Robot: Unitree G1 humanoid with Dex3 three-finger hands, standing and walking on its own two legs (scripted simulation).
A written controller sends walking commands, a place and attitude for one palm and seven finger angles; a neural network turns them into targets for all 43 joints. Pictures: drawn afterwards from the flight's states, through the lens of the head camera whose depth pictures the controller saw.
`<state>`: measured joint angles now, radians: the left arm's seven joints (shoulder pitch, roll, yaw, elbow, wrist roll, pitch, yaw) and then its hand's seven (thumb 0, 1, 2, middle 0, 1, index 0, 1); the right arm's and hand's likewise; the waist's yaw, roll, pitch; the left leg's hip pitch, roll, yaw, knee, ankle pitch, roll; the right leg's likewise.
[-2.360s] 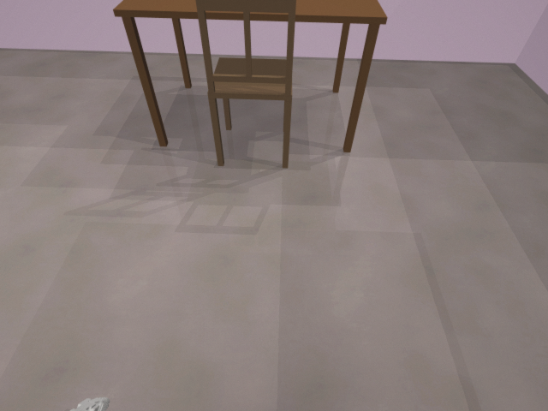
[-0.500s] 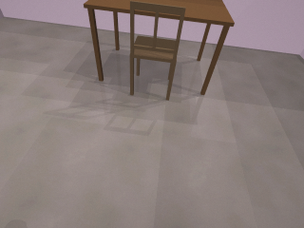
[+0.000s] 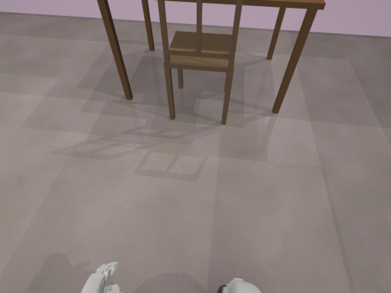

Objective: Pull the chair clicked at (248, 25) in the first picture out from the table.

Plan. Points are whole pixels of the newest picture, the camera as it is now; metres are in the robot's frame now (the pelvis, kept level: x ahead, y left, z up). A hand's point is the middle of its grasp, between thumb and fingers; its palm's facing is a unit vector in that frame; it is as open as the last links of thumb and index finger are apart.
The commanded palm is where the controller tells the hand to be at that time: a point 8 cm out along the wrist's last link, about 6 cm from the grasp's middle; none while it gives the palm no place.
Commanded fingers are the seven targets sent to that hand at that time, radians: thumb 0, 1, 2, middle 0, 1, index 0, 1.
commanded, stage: walk to a spot facing it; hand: left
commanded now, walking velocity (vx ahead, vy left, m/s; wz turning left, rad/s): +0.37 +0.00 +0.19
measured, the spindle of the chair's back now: (199, 26) +1.27 -0.02 -0.08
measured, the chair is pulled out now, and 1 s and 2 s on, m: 0.00 0.00 0.00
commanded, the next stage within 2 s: turn to face it in 0.88 s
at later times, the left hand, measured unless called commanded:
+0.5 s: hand out of the picture +0.13 +0.22 -0.17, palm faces +0.18 -0.97 -0.15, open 7.4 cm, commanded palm none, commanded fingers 0.00 0.90 0.90 -0.20 -0.30 -0.20 -0.30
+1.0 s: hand (131, 153) +0.53 +0.21 -0.14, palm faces +0.08 -0.97 -0.22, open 7.4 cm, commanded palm none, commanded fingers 0.00 0.90 0.90 -0.20 -0.30 -0.20 -0.30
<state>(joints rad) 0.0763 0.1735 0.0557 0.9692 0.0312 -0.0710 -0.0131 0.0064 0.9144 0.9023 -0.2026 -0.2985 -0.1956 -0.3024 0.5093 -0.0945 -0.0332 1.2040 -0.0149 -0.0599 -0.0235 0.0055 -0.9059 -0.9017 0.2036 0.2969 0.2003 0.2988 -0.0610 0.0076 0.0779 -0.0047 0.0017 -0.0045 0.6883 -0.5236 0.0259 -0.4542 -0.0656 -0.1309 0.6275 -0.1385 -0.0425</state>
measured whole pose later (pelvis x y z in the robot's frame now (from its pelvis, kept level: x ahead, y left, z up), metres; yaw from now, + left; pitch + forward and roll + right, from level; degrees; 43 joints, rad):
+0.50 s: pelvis +0.22 +0.05 +0.01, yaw +6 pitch -2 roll -1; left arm 0.39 0.20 0.05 1.14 0.03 -0.02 -0.01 0.01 0.91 0.90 -0.20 -0.30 -0.20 -0.30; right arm 0.13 -0.16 -0.04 0.99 -0.03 -0.08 0.01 0.00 -0.91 -0.90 0.20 0.30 0.20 0.30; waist 0.04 -0.04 0.06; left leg -0.33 0.05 0.16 0.61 -0.26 0.06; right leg -0.32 -0.10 -0.10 1.11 -0.44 0.01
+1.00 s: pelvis +0.44 +0.02 +0.01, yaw +6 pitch -2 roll +0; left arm 0.13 0.17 0.05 1.00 0.03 -0.08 -0.01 0.00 0.91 0.90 -0.20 -0.30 -0.20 -0.30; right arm 0.40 -0.15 -0.05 1.18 -0.01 -0.02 -0.01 0.01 -0.91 -0.90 0.20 0.30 0.20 0.30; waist -0.04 0.03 0.08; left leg -0.29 0.07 0.05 1.14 -0.45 0.02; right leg -0.37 -0.08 -0.17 0.63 -0.23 -0.04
